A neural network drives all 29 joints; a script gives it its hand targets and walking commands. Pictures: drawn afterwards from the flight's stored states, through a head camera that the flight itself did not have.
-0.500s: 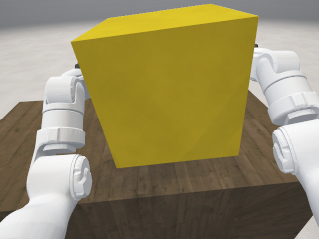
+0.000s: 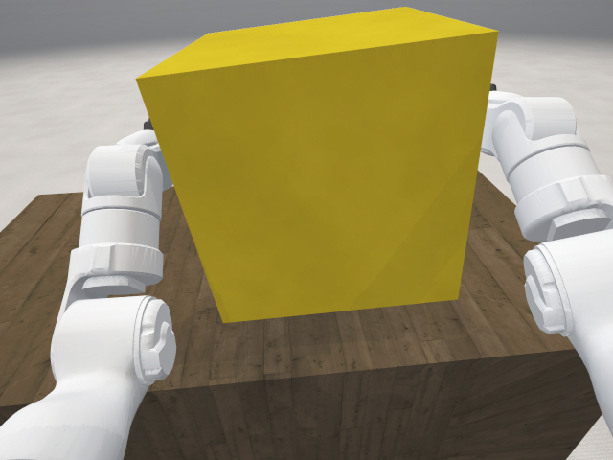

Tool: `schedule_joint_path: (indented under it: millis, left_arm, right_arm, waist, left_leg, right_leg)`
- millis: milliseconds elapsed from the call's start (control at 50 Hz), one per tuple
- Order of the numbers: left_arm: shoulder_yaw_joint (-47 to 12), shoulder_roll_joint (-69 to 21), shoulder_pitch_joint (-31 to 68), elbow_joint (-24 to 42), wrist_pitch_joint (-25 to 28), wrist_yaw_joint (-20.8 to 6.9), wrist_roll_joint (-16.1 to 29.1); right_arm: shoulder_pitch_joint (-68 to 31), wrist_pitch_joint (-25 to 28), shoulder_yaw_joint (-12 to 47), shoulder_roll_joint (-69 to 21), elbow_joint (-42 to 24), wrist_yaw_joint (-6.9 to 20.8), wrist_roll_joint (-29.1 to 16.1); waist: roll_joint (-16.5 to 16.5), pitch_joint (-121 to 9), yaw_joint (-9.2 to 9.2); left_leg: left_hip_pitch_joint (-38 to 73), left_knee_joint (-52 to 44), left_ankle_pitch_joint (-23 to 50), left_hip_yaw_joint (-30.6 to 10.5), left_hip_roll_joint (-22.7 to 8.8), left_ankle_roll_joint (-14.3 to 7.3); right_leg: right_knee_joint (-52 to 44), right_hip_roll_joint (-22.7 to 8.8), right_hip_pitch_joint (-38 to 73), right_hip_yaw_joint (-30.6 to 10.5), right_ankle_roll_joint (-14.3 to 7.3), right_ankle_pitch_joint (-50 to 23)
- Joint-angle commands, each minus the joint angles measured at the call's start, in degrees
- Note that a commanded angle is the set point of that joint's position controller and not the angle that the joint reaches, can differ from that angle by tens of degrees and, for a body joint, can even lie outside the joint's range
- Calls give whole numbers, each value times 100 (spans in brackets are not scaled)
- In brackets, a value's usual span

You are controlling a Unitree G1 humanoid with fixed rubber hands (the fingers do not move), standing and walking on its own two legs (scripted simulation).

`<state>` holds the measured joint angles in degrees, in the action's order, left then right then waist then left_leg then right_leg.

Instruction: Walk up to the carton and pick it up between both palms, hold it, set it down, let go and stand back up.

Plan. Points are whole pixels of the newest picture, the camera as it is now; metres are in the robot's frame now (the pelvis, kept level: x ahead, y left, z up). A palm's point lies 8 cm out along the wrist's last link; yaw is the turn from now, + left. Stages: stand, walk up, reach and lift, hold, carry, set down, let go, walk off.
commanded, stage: hold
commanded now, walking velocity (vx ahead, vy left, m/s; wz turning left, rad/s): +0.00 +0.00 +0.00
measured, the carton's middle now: (320, 153) +0.40 -0.01 +0.28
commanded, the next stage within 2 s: none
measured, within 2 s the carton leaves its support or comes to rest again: neither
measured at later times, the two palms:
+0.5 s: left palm (158, 150) +0.37 +0.19 +0.30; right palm (476, 114) +0.37 -0.19 +0.33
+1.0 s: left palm (156, 148) +0.37 +0.19 +0.31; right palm (477, 110) +0.37 -0.19 +0.34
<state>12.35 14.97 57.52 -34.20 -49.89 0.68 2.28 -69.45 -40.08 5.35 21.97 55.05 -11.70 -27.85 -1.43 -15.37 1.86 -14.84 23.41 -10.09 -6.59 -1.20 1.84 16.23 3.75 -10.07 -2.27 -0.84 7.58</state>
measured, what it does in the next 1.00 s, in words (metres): stands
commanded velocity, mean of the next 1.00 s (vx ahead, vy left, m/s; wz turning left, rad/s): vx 0.00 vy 0.00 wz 0.00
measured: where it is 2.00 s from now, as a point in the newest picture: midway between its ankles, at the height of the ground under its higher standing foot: outside the picture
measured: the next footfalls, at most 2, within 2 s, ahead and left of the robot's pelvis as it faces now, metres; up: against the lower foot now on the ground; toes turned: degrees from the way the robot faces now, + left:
none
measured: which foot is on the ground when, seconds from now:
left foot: down 0.00-1.00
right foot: down 0.00-1.00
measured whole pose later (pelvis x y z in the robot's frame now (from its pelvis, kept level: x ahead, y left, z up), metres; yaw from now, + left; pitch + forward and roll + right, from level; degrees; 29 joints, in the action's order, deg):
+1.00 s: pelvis +0.01 +0.00 +0.00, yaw +0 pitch +1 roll -2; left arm 14.1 13.6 55.8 -29.5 -52.9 0.4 0.3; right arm -68.6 -41.8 5.5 22.1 52.9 -11.4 -27.6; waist -1.2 -15.9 1.9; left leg -13.5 23.5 -10.7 -6.6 -1.0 1.7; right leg 16.3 3.7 -8.7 -2.7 -0.8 8.2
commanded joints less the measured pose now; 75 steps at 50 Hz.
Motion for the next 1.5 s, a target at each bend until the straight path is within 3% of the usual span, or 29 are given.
schedule_joint_path:
  millis: [0,380,400,420,500,600,1480]
  left_arm:
    - [-1458,-3379,5740,1824,599,-694,1001]
    - [-1426,-3374,5712,1821,586,-684,969]
    - [-1463,-3477,5620,2592,569,-624,953]
    - [-1456,-3295,5469,2395,463,-607,885]
    - [-1466,-3395,5396,2262,366,-683,832]
    - [-1570,-3515,5629,2327,379,-691,915]
    - [-1489,-3443,5484,2247,323,-764,812]
  right_arm:
    - [-4994,127,342,-4102,-2349,1048,-1173]
    - [-4949,118,335,-4056,-2285,1064,-1187]
    - [-4901,118,724,-4412,-2856,1062,-1464]
    - [-4768,45,616,-4157,-2878,1050,-1383]
    - [-4723,-32,503,-4139,-2683,1036,-1237]
    - [-4817,-58,432,-4227,-2628,1062,-1178]
    - [-4772,-98,478,-4162,-2640,1042,-1205]
  waist:
    - [-84,-2075,70]
    - [-93,-2017,58]
    - [24,-2735,-127]
    - [-29,-2361,14]
    - [-14,-1874,56]
    - [-134,-1922,81]
    - [-98,-1901,69]
  left_leg:
    - [1011,-197,1229,163,227,14]
    - [1027,-195,1274,153,218,32]
    - [946,-85,1659,138,274,-1]
    - [942,-113,1685,192,280,23]
    - [690,-304,1033,182,240,-10]
    - [621,-310,988,175,222,35]
    - [674,-279,1144,177,223,38]
  right_leg:
    - [-155,56,571,-50,292,-1096]
    - [-157,64,576,-48,279,-1096]
    - [17,83,1273,-72,288,-1566]
    - [-4,73,1117,-69,290,-1697]
    - [-128,21,867,-109,250,-1053]
    - [-76,23,887,-132,205,-1120]
    - [-73,21,973,-146,204,-1298]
